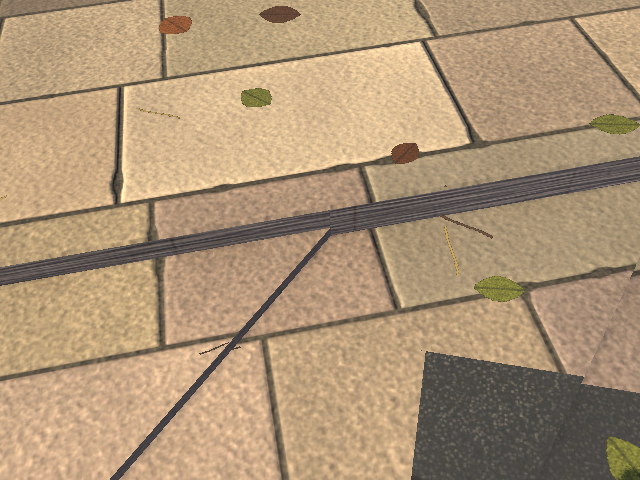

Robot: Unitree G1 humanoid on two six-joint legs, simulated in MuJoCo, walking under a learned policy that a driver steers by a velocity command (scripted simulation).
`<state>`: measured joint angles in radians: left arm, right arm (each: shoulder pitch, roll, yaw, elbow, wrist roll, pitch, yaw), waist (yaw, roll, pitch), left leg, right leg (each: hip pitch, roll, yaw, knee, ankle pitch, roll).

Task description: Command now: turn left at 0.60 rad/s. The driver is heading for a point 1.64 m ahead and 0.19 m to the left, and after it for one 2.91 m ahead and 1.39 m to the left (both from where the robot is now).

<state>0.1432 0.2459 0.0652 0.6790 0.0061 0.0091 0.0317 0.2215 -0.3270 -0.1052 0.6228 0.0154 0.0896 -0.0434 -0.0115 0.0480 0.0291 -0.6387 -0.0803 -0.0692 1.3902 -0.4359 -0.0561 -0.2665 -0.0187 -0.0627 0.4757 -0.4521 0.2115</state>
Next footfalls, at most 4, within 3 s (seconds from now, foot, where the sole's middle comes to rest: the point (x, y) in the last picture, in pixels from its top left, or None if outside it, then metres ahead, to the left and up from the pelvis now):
0.24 left None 0.00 0.13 -0.76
0.60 right None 0.09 -0.07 -0.74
1.20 right None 0.35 -0.03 -0.76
1.72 left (242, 432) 0.57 0.22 -0.76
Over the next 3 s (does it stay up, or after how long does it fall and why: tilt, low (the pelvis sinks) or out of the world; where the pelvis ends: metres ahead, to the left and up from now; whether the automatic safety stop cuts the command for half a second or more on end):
stays up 1.09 0.31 0.11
